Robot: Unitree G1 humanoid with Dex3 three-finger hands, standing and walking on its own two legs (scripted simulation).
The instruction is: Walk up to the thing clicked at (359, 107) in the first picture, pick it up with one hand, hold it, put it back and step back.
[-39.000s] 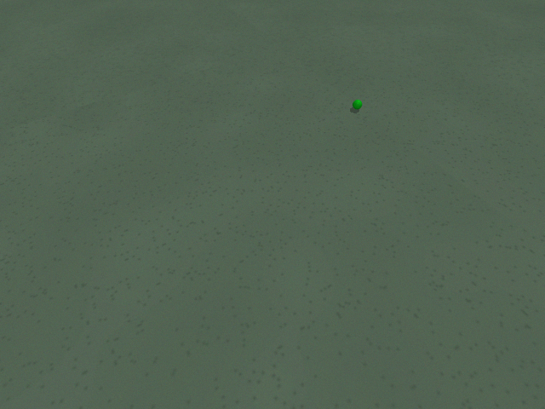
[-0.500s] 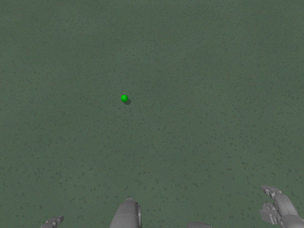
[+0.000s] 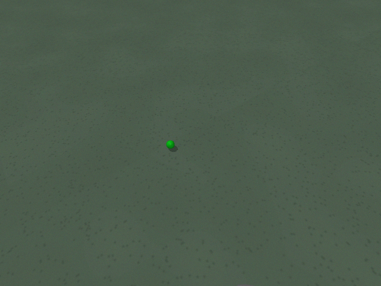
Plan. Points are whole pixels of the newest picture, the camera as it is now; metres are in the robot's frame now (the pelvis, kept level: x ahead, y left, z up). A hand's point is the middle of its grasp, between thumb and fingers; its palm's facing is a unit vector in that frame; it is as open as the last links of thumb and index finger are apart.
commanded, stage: step back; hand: left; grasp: from above
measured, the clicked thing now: (170, 144) +1.12 +0.20 -0.74
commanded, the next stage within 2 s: stand in 0.68 s
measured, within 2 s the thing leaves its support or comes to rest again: neither
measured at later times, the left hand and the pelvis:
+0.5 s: hand out of the picture +0.09 +0.28 -0.16, palm faces +0.07 -0.92 -0.38, open 7.4 cm; pelvis +0.05 +0.01 -0.01, yaw +2 degrees
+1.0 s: hand out of the picture +0.13 +0.26 -0.15, palm faces -0.03 -0.94 -0.33, open 7.4 cm; pelvis +0.06 +0.01 +0.01, yaw +0 degrees
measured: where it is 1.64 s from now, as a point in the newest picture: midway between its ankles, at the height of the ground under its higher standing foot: outside the picture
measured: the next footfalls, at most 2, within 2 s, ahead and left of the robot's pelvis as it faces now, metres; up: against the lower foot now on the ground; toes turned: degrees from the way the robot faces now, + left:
right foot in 0.08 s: +0.07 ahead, -0.13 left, +0.00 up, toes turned -1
left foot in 0.44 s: +0.15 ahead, +0.13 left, +0.00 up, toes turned +3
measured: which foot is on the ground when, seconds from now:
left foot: down 0.00-0.12, up 0.14-0.42, down 0.44-1.00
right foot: up 0.00-0.06, down 0.08-1.00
